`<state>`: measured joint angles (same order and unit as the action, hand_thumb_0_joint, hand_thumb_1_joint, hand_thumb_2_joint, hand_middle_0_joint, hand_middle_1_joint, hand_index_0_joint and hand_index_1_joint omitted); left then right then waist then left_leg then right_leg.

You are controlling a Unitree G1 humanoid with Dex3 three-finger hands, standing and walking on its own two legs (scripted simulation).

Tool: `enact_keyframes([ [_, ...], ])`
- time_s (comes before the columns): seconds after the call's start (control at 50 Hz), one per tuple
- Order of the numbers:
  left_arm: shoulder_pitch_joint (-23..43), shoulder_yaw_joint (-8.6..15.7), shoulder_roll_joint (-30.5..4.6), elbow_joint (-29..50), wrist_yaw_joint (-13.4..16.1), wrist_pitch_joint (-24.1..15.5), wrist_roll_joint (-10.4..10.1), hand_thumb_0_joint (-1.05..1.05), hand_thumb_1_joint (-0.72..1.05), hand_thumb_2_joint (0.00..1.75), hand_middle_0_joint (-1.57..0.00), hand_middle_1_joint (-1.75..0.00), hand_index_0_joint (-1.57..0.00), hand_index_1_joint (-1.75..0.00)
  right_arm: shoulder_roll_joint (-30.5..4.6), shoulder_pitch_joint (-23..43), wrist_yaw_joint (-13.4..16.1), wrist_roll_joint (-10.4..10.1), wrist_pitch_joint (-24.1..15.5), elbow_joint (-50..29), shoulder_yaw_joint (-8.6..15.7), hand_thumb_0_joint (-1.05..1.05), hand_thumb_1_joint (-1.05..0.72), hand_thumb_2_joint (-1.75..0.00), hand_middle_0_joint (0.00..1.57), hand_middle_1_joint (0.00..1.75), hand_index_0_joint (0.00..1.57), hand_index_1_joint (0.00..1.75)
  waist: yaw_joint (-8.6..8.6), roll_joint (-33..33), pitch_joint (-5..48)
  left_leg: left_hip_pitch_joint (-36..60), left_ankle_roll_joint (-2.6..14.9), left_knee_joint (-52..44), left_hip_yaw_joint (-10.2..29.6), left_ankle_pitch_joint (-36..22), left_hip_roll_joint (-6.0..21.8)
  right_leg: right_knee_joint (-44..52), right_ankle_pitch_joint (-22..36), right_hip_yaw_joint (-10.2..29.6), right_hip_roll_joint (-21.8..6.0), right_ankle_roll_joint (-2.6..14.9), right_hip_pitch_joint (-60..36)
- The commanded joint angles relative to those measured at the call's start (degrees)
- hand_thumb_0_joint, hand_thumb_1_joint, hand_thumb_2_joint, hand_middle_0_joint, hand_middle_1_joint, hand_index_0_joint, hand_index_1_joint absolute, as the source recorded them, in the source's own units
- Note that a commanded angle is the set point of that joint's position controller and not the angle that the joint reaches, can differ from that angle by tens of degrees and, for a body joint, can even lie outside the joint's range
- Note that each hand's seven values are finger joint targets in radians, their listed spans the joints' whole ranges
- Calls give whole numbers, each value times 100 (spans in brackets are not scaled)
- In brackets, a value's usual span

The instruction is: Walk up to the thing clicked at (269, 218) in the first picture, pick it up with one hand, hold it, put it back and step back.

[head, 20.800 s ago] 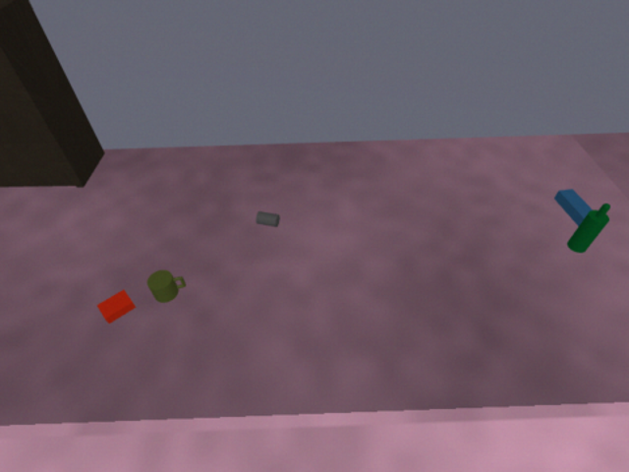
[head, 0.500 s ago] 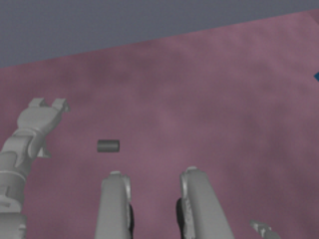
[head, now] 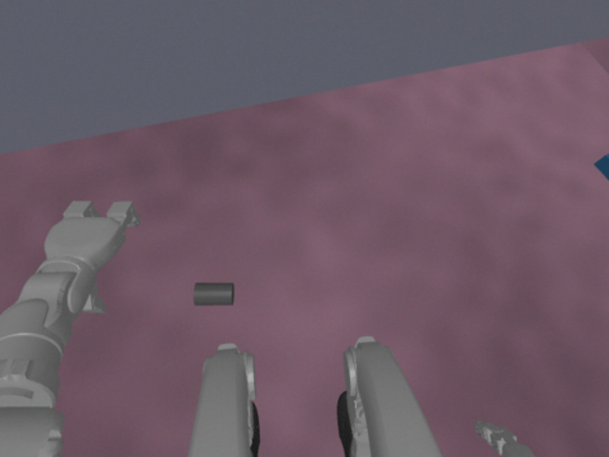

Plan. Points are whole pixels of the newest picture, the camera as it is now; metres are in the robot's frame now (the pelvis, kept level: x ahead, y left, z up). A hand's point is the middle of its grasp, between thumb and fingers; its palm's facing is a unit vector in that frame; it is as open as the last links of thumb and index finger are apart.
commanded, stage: go down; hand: left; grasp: from above
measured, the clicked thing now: (214, 294) +0.47 +0.19 -0.52
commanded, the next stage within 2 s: withdraw in 0.94 s
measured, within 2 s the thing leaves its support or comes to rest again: neither
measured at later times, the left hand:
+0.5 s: hand (89, 263) +0.39 +0.30 -0.07, palm faces -0.43 +0.01 -0.90, open 13.9 cm
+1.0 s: hand (92, 262) +0.39 +0.29 -0.07, palm faces -0.41 +0.02 -0.91, open 13.5 cm
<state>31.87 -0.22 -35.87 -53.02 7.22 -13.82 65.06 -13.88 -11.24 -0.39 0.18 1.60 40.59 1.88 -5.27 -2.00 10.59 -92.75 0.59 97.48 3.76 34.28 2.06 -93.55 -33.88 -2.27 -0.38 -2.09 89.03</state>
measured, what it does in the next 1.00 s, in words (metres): stands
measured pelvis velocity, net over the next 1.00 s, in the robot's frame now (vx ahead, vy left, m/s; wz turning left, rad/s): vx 0.02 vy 0.01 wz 0.00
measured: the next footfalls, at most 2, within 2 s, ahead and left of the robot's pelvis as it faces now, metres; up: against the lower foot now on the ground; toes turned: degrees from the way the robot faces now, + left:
none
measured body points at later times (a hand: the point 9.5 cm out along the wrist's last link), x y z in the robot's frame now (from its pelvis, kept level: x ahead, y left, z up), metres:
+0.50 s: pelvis +0.01 +0.01 +0.03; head +0.17 +0.04 +0.45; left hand +0.41 +0.29 -0.02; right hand +0.11 -0.26 -0.10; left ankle +0.08 +0.11 -0.52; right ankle +0.08 -0.14 -0.52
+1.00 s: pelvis +0.02 +0.01 +0.03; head +0.18 +0.04 +0.45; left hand +0.41 +0.29 -0.02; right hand +0.11 -0.26 -0.10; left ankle +0.08 +0.11 -0.52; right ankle +0.08 -0.14 -0.52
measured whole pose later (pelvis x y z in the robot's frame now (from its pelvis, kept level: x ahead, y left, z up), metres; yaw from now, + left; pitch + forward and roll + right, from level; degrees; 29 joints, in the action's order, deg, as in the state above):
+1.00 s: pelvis +0.02 +0.01 +0.03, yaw +0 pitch +29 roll -6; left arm 28.6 0.5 -33.6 -50.9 12.1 -12.2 66.8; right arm -13.1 -10.2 -0.9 0.4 2.8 40.8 2.7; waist -4.5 -1.9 9.4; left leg -86.6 0.9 92.0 3.3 34.4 2.2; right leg -87.5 -33.5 -2.0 -0.2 -2.5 82.8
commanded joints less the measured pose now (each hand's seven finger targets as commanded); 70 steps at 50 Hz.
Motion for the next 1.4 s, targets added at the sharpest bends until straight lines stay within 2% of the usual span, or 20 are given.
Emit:
enact_keyframes([
  [0.0,1453,463,-1508,844,229,-103,-71,0,-49,93,-6,-103,-8,-100,-1043,-576,73,-24,-146,-357,366,0,-91,-90,20,30,20,30,8,-561,2642,2316,66,-1505,-51,-461,-177,1279,465,-113,242,402,-1326],
  [0.24,1639,516,-1478,1101,588,-45,91,0,-49,93,-7,-99,-8,-98,-1119,-665,44,20,-151,-249,465,0,-90,-90,20,30,20,30,55,-1019,3000,3222,-49,-1876,200,-903,-101,1254,724,-205,233,416,-1222],
  [0.34,1388,400,-1325,904,564,124,52,0,-47,92,-10,-96,-11,-95,-1041,-664,45,-9,-115,-253,450,0,-91,-90,20,30,20,30,23,-745,2832,3129,11,-1897,79,-965,-129,1532,804,-159,250,397,-1571],
  [0.52,1069,532,-1411,790,489,73,-32,0,-44,89,-11,-97,-13,-94,-1004,-587,74,-26,-102,-283,395,0,-91,-90,20,30,20,30,89,-575,2618,2887,41,-1833,-39,-1186,-139,1572,971,-95,257,414,-1776],
  [0.62,1223,336,-1193,777,506,-64,30,0,-44,88,-12,-97,-14,-94,-1020,-574,65,-8,-115,-314,382,0,-91,-90,20,30,20,30,-15,-638,2454,2903,28,-1838,-1,-1063,-122,1546,876,-101,253,420,-1518],
  [0.76,1334,579,-1457,1298,665,-123,113,0,-43,88,-13,-94,-15,-92,-1071,-652,-8,54,-93,-310,469,0,-91,-90,20,30,20,30,113,-998,3116,3382,-15,-1771,70,-1507,-117,1381,1098,-125,233,423,-1516],
  [0.82,1417,645,-1508,1351,750,-37,147,0,-41,87,-16,-90,-17,-89,-1085,-643,3,41,-46,-323,504,0,-91,-90,20,30,20,30,104,-928,3122,3463,-22,-1933,112,-1228,-102,1524,924,-139,254,405,-1585],
  [0.86,1118,569,-1330,1085,754,81,141,0,-39,85,-17,-91,-19,-89,-1071,-654,1,33,-17,-324,473,0,-91,-90,20,30,20,30,50,-778,2854,3344,-7,-1999,113,-1110,-121,1637,864,-135,245,379,-1630],
  [0.94,1028,526,-1279,1134,673,206,58,0,-37,83,-17,-90,-20,-88,-1027,-664,15,-7,-4,-333,499,0,-91,-90,20,30,20,30,42,-530,2966,3269,49,-1952,30,-1186,-135,1788,981,-96,276,369,-1962],
  [1.0,751,401,-1077,758,601,245,-9,0,-39,84,-16,-91,-19,-88,-1001,-593,30,-8,-27,-304,442,0,-91,-90,20,30,20,30,33,-464,2584,3086,28,-1956,74,-1114,-111,1681,908,-110,254,375,-1784],
  [1.02,1018,326,-1068,941,581,212,13,0,-47,92,-14,-95,-12,-96,-1021,-606,39,-14,-30,-309,453,0,-91,-90,20,30,20,30,-17,-571,2649,3109,28,-1917,75,-1181,-99,1638,947,-108,263,393,-1677],
  [1.06,1163,209,-1003,835,616,171,58,0,-41,92,-15,-95,-16,-94,-1001,-613,47,-19,-41,-315,426,0,-89,-89,20,30,20,30,-60,-667,2504,2985,32,-1853,11,-1133,-114,1642,915,-96,269,412,-1580],
  [1.08,1150,233,-945,756,687,151,19,0,-42,92,-15,-94,-16,-93,-993,-573,54,-16,-64,-317,402,0,-90,-90,20,30,20,30,-30,-614,2393,2883,10,-1900,49,-969,-106,1584,798,-114,259,427,-1525],
  [1.12,1331,-88,-461,230,811,160,-3,0,-47,95,-13,-96,-14,-96,-975,-529,53,19,-119,-252,353,0,-90,-90,20,30,20,30,-220,-399,2032,2551,41,-1738,39,-809,-100,1497,740,-127,273,427,-1220],
  [1.18,1663,-211,-310,-374,1130,216,132,0,-53,100,-7,-101,-8,-101,-1011,-536,44,84,-225,-178,320,0,-89,-89,20,30,20,30,-313,-383,1906,2174,59,-1498,51,-776,-132,1227,758,-145,256,446,-863],
  [1.26,2366,-302,-203,-1205,1616,313,407,0,-51,99,-8,-102,-9,-101,-1071,-525,-16,225,-363,17,307,0,-90,-89,20,30,20,30,-384,-648,2322,1979,39,-988,116,-1105,-142,603,992,-216,266,481,-61],
  [1.3,2459,-134,-349,-1504,1861,408,485,0,-35,83,-15,-86,-14,-85,-1071,-533,-83,312,-429,112,293,0,-90,-90,20,30,20,30,-331,-755,2636,1817,44,-658,42,-1359,-170,315,1217,-228,263,466,112],
  [1.34,2593,76,-438,-1007,2033,506,421,0,-40,91,-18,-95,-19,-94,-1069,-582,-176,381,-477,101,338,0,-89,-89,20,30,20,30,-147,-1263,3546,2141,-21,-484,-2,-1785,-187,22,1486,-242,241,472,179],
  [1.36,2851,151,-513,-754,2087,560,397,0,-32,83,-16,-87,-14,-86,-1112,-632,-217,418,-497,113,367,0,-90,-90,20,30,20,30,-170,-1496,3973,2328,-74,-415,34,-1982,-160,-140,1585,-260,220,469,256],
  [1.38,2824,199,-507,-789,2140,665,383,0,-40,91,-19,-95,-19,-94,-1120,-661,-234,430,-500,119,376,0,-90,-90,20,30,20,30,-155,-1561,4200,2471,-93,-362,36,-2057,-136,-234,1660,-293,217,459,242],
])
